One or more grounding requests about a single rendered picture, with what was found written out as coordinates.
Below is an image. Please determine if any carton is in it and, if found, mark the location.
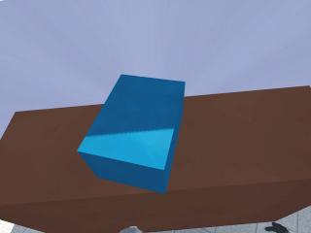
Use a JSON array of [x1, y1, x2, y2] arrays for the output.
[[77, 74, 186, 194]]

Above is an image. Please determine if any pedestal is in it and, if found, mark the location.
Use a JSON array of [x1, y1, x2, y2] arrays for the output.
[[0, 85, 311, 233]]

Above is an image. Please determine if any right robot hand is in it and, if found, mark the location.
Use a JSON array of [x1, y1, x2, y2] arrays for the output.
[[264, 222, 290, 233]]

